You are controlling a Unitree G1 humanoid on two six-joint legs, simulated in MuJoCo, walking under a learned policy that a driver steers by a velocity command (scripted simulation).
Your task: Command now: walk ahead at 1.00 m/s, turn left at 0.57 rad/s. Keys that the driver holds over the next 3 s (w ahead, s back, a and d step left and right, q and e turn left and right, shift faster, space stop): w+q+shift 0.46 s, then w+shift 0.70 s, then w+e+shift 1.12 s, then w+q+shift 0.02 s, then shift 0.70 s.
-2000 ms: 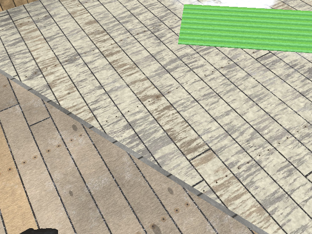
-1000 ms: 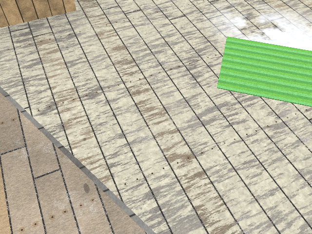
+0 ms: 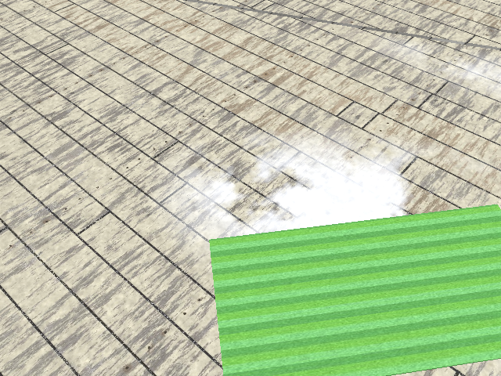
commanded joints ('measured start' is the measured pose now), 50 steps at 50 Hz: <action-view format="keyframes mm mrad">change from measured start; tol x32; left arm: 1 -149 38 1 -73 6 -37 10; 30 -519 71 -22 -346 -34 -40 31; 36 152 256 53 -167 -14 -42 10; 50 106 100 -18 -25 -36 -32 30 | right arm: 1 34 -1 1 -38 -5 21 8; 9 -153 -57 -13 -152 -5 -18 92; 13 503 -219 -98 11 0 59 38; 20 36 -109 -46 -160 -54 -43 35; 36 314 46 16 -95 2 -24 9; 50 -339 25 40 -260 -45 -56 48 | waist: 1 -68 -96 114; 12 -354 -185 -157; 14 -193 375 -84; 18 -19 -198 -5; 34 105 92 -241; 36 44 -536 -475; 39 79 -45 -55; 50 23 -82 121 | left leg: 1 -55 39 -39 -73 161 -3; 11 362 -226 290 -450 208 101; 14 964 -98 -222 -577 141 313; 15 1003 66 -700 -834 -354 441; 24 174 -176 -276 -1030 -30 253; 31 509 -76 -298 -884 65 163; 34 488 -83 -232 -415 572 96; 36 -92 -243 -121 208 -297 19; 37 -219 -169 -97 250 -237 34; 50 -7 -58 89 -514 349 -3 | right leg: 1 -152 -231 78 -277 285 -21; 8 95 -231 -113 -202 954 90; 12 9 -296 -60 494 1513 76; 14 -613 49 89 1355 -308 95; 15 -786 38 293 1395 -293 42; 28 -267 -91 190 180 474 158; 34 116 -133 207 193 184 8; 36 619 -470 1104 -88 -556 -217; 50 -100 -229 271 -358 278 -118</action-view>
